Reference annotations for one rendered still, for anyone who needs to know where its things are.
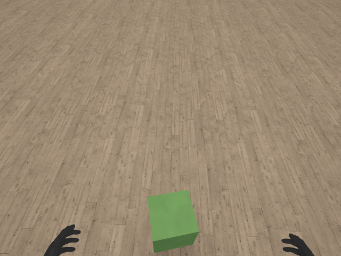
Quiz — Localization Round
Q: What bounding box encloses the right robot hand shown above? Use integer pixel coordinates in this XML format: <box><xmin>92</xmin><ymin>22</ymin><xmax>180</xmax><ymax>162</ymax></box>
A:
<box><xmin>281</xmin><ymin>234</ymin><xmax>314</xmax><ymax>256</ymax></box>

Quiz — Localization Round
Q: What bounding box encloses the carton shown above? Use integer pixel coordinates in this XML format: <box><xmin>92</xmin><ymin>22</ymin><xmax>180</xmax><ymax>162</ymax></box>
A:
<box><xmin>147</xmin><ymin>190</ymin><xmax>199</xmax><ymax>253</ymax></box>

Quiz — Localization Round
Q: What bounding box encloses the left robot hand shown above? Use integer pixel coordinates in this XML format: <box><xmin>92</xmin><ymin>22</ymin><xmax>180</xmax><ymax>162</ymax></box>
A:
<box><xmin>44</xmin><ymin>225</ymin><xmax>81</xmax><ymax>256</ymax></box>

